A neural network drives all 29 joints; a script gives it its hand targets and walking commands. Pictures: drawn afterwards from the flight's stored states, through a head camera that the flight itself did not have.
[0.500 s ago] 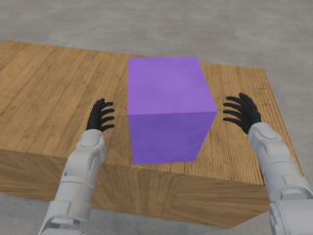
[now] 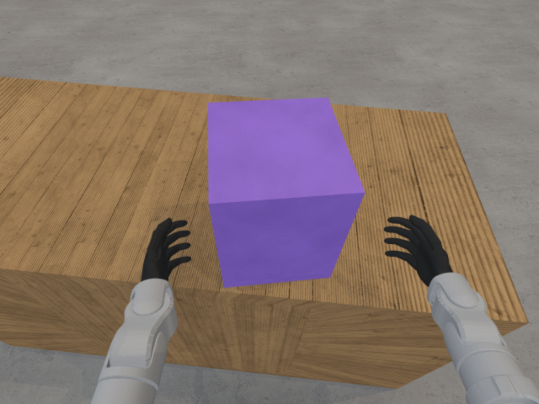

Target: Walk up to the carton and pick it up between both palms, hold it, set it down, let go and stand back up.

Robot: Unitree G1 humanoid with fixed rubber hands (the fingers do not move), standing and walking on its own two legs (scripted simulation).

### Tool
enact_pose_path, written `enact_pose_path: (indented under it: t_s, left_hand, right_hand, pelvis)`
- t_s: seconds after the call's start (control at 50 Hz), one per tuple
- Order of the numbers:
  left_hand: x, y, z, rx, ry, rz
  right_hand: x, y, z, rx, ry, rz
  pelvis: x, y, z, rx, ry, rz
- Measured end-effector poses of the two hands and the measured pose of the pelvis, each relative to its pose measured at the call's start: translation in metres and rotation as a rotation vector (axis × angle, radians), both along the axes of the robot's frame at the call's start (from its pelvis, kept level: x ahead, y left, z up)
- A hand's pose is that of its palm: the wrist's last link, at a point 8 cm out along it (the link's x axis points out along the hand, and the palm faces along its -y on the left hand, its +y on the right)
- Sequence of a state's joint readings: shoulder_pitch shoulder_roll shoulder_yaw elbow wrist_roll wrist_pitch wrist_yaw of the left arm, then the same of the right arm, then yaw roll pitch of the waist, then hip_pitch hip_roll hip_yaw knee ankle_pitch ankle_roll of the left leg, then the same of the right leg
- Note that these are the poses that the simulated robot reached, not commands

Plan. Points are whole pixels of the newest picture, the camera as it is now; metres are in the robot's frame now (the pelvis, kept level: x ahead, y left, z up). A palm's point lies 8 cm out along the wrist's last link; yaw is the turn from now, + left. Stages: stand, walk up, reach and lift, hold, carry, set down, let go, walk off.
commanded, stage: set down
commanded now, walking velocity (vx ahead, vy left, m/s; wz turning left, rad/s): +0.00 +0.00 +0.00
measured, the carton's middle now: (273, 196) +0.45 -0.01 +0.02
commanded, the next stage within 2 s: let go in 0.84 s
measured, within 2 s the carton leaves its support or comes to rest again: neither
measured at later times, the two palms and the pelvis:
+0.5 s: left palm (142, 321) +0.24 +0.18 -0.01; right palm (420, 310) +0.27 -0.23 -0.02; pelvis +0.00 +0.01 +0.00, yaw +0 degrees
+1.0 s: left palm (121, 372) +0.19 +0.21 -0.06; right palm (415, 330) +0.24 -0.22 -0.03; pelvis +0.02 +0.01 +0.00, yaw +2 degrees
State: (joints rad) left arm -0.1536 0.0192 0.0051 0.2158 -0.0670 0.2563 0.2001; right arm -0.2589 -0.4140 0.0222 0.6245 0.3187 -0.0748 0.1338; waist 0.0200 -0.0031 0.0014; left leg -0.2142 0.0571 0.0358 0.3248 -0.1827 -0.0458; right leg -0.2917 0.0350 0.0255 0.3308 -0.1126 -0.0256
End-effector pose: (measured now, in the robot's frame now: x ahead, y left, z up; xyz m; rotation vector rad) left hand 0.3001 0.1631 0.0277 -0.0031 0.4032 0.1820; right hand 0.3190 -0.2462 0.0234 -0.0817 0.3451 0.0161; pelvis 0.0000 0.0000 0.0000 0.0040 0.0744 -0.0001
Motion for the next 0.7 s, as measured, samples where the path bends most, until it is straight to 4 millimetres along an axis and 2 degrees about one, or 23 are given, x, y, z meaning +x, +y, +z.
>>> enact_pose_path:
  t_s: [0.32, 0.62, 0.7]
  left_hand:
    - [-0.045, 0.022, -0.026, 0.025, 0.004, 0.071]
    - [-0.066, 0.023, -0.055, 0.022, 0.077, 0.042]
    - [-0.076, 0.028, -0.065, 0.028, 0.105, 0.042]
  right_hand:
    - [-0.038, 0.01, -0.028, 0.023, 0.047, 0.007]
    - [-0.069, 0.019, -0.055, -0.014, 0.131, -0.002]
    - [-0.076, 0.022, -0.056, -0.023, 0.12, -0.013]
  pelvis:
    - [-0.001, 0.006, -0.001, -0.003, -0.031, 0.009]
    - [0.011, 0.011, -0.001, -0.011, -0.075, 0.01]
    - [0.015, 0.011, -0.001, -0.012, -0.087, 0.013]
